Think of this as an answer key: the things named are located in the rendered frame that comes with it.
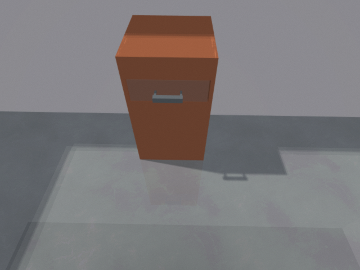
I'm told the handle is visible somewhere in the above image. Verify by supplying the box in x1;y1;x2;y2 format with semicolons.
152;91;183;103

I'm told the drawer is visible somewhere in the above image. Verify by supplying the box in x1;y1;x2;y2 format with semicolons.
126;79;210;102

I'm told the cabinet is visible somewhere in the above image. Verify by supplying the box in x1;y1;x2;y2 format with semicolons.
115;15;219;160

